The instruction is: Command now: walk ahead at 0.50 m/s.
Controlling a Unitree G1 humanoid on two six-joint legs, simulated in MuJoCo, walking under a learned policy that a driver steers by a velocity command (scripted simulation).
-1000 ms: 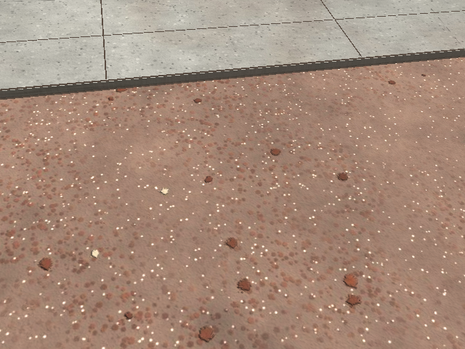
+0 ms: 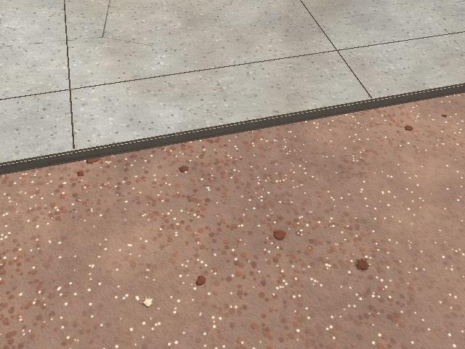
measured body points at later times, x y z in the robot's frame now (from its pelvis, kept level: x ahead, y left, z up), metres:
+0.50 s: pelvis +0.29 -0.07 +0.00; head +0.31 -0.08 +0.45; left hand +0.35 +0.21 -0.11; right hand +0.41 -0.34 -0.12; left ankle +0.33 +0.10 -0.67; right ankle +0.29 -0.15 -0.75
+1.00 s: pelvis +0.56 +0.03 -0.01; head +0.60 +0.05 +0.44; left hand +0.63 +0.33 -0.11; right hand +0.74 -0.21 -0.11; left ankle +0.57 +0.09 -0.75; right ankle +0.61 -0.14 -0.66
